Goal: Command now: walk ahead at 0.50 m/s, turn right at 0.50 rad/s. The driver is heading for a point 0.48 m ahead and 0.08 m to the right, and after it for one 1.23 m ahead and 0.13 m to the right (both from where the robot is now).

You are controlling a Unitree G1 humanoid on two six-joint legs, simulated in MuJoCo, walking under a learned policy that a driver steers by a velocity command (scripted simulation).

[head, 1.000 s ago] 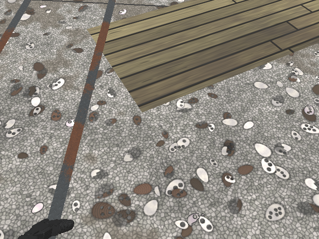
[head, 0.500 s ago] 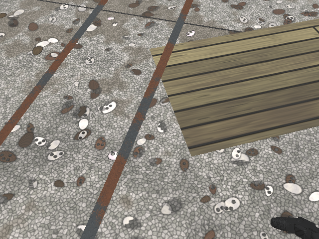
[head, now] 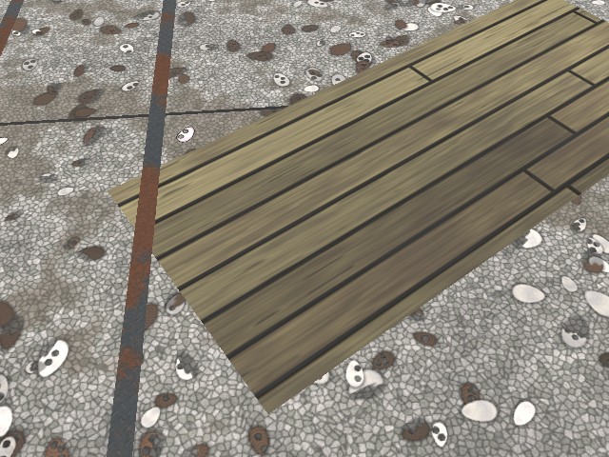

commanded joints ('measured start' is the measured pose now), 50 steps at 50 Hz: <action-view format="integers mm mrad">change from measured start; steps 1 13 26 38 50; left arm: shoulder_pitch -126 94 238 216 83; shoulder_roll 54 134 157 67 118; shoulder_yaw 9 51 56 20 34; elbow -128 -125 -25 -22 -20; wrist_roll -1 19 7 21 46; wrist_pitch -14 -33 -8 65 39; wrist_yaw -22 15 60 81 81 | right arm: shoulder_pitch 6 -109 -340 -263 -220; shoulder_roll -185 -154 -114 -83 -106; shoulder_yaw -46 -22 -6 11 15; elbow -35 -155 -222 -146 -81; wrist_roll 15 -4 -14 -27 3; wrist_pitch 15 -43 -45 19 57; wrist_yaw -10 5 31 26 10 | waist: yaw -2 65 145 117 80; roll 75 19 -64 194 -37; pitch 67 -88 -35 -107 17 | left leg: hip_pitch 37 -703 -549 -367 -451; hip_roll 328 153 48 229 64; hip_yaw -57 -309 -269 -401 -297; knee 6 927 283 93 228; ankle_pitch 593 -20 381 502 5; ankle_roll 120 -32 -42 177 21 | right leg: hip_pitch -49 572 548 318 414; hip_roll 18 -84 -36 63 26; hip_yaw -50 376 284 50 65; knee -54 -433 -291 191 -249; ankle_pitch -75 29 97 -523 -334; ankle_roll -36 -291 -160 92 -1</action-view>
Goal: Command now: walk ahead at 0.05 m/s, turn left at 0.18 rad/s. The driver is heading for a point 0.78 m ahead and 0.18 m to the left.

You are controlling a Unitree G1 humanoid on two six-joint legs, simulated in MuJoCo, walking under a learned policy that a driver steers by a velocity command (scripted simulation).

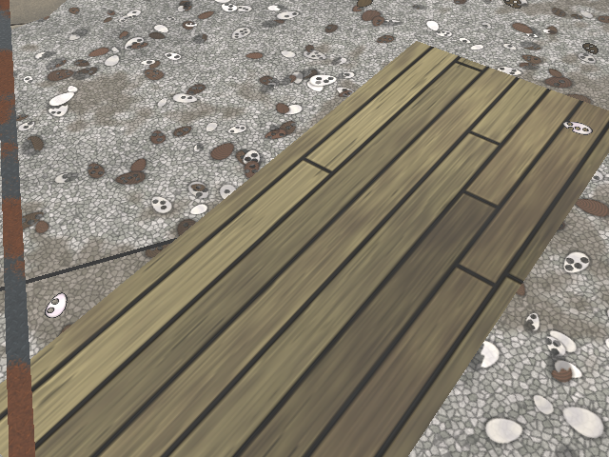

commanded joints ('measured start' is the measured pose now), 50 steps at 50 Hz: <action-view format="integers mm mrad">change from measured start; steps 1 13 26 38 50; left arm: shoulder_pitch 13 -104 -77 -145 -54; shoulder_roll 147 130 110 119 82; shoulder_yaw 48 64 54 42 10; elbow -52 -145 -109 -128 -86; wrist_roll -6 -7 -34 -20 -16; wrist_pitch -31 -23 -52 -66 -70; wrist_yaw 13 50 9 -7 -24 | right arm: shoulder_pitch -57 94 -23 72 192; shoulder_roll -156 -285 -239 -188 -236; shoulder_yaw -43 -117 -111 -116 -93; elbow -75 -126 -200 -162 -116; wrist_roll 10 -5 23 13 10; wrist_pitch -3 29 56 70 34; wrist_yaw -14 3 -57 -59 -45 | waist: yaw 26 -47 -2 -24 -12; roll -85 291 149 -129 57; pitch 6 -80 -129 -30 -53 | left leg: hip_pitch -95 177 93 -246 337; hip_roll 41 286 165 -67 164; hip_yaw -82 -580 -462 -197 -231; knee -45 -158 -168 678 -118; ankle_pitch -22 421 175 -236 -264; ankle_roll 38 294 197 -97 96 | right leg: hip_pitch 41 -341 -140 44 -277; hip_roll -45 84 85 -193 15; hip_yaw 29 -83 48 237 7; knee -92 461 178 -247 2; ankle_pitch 40 -313 -96 229 -229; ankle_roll -56 32 51 -232 -80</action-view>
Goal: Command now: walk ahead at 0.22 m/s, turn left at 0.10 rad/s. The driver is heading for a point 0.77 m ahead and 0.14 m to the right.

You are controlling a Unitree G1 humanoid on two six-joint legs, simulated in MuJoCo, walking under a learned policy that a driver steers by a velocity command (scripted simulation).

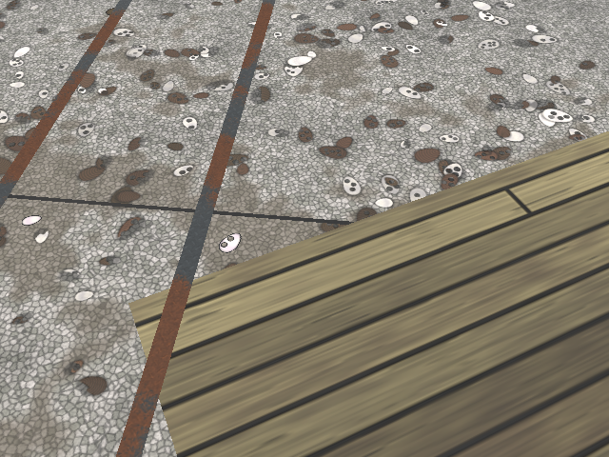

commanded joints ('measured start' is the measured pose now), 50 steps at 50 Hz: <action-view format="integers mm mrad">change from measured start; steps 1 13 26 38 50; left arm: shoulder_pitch -121 -179 49 212 97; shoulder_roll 97 119 164 213 190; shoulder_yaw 19 28 37 50 44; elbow -117 -127 -46 62 5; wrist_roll -4 -28 7 -19 -32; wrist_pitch -52 -89 -103 -70 -75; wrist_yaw -4 -63 -44 -16 -13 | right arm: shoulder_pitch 193 161 94 -275 21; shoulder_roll -245 -199 -107 -63 -108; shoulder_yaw -65 -48 -24 5 -23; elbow -2 -4 -33 -157 -58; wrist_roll -8 15 5 6 -19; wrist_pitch -33 -91 -109 -137 -138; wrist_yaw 5 12 22 64 41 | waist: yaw -95 -70 -14 79 -48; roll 221 147 -94 -40 61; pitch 0 70 12 105 -46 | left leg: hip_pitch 170 31 -469 -477 161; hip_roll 277 235 145 81 293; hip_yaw -414 -180 -21 38 -244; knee -264 -350 596 43 -282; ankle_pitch -369 37 109 416 122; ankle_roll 232 194 34 18 208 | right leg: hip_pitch -338 -148 169 282 -378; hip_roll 51 -21 -208 -219 -104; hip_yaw -85 -61 244 58 88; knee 165 51 -416 -417 643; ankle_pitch -204 156 94 345 -17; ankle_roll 3 -5 -212 -197 -33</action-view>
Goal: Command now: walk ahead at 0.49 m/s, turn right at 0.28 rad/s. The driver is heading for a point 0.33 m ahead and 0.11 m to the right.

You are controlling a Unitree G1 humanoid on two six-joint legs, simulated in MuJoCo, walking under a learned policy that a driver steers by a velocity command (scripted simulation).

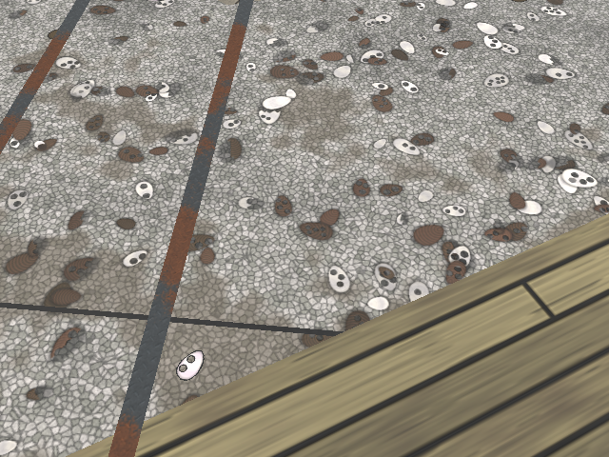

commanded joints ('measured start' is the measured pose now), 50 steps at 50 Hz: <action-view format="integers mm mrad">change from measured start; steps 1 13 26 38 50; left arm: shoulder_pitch -18 -295 -210 -270 -242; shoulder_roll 109 7 62 22 34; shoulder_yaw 37 11 23 5 18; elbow -83 -188 -174 -71 30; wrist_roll -2 23 35 48 39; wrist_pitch -8 4 11 35 48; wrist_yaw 3 -33 -24 -1 15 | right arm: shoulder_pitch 84 148 118 105 77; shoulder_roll -94 -165 -139 -96 -98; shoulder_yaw -32 -53 -25 -16 -8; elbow -9 94 104 146 217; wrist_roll -15 -3 15 -27 -4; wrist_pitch -19 -11 61 101 59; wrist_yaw -6 -35 -46 -66 -63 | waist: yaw -37 -101 -26 -66 -37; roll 111 32 3 -49 49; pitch -85 57 -193 -93 -92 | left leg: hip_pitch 282 311 -138 258 160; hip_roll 277 241 124 99 94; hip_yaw -309 70 -149 -111 -124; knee -322 -365 631 -46 -75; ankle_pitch -1 389 -390 25 77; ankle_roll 137 113 -101 -66 -48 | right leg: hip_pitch -275 -328 190 -101 127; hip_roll -122 -90 -247 -108 -21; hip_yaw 59 -55 189 80 -25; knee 47 -471 -762 -849 -693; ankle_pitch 138 512 830 -47 381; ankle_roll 10 29 -242 -78 -5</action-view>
